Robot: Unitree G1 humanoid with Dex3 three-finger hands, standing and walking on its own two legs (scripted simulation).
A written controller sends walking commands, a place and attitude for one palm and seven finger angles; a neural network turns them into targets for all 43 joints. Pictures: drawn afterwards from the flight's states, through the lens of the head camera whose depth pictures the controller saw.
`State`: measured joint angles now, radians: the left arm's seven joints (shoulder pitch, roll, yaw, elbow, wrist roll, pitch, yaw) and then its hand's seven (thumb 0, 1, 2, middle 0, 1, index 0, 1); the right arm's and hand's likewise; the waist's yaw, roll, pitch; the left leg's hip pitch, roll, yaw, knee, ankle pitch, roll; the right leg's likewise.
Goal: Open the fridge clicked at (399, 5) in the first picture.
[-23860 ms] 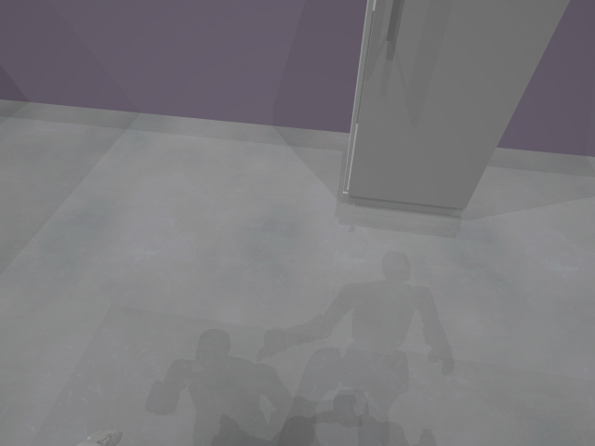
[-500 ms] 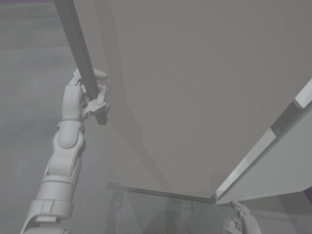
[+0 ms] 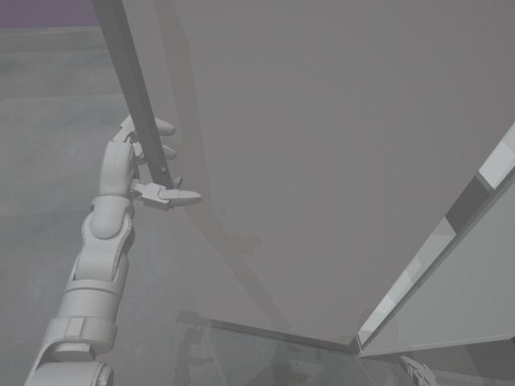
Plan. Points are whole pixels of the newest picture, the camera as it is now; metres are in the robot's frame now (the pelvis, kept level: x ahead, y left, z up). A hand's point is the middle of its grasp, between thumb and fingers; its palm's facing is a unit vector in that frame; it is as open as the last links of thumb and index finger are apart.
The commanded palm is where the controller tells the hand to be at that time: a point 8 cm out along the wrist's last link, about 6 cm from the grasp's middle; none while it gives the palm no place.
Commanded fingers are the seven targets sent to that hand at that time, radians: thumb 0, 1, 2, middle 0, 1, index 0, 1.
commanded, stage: loosen the grip on the handle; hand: left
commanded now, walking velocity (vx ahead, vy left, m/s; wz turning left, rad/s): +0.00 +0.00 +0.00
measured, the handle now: (144, 88) +0.43 +0.17 +0.26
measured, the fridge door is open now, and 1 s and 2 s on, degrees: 74 74 74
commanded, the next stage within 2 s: slip the hand off the handle in 0.22 s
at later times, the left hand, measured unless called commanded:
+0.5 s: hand (140, 171) +0.38 +0.19 +0.15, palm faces +0.14 -0.97 -0.20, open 14.6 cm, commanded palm +0.35 +0.24 +0.16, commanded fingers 0.00 -0.55 0.20 -0.25 -1.15 -0.25 -1.15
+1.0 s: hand (101, 172) +0.37 +0.25 +0.16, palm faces +0.11 -0.98 -0.19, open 14.7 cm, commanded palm +0.33 +0.29 +0.16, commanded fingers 0.00 -0.55 0.20 -0.25 -1.15 -0.25 -1.15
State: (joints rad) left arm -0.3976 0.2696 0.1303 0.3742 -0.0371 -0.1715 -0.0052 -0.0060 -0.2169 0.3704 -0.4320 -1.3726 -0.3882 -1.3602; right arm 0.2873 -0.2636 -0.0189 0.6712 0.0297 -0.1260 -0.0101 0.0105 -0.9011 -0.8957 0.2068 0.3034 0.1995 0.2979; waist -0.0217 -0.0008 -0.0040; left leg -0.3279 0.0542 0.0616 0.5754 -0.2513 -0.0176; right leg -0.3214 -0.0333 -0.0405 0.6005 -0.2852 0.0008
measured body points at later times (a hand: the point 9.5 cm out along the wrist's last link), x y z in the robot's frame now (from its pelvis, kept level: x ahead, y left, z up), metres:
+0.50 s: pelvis +0.03 -0.01 +0.00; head +0.04 -0.02 +0.45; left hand +0.36 +0.24 +0.17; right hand +0.19 -0.25 -0.10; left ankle +0.03 +0.13 -0.73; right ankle +0.02 -0.12 -0.73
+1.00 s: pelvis +0.02 +0.01 +0.00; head +0.03 +0.01 +0.45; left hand +0.36 +0.30 +0.17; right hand +0.15 -0.24 -0.10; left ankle +0.03 +0.14 -0.73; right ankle +0.02 -0.12 -0.73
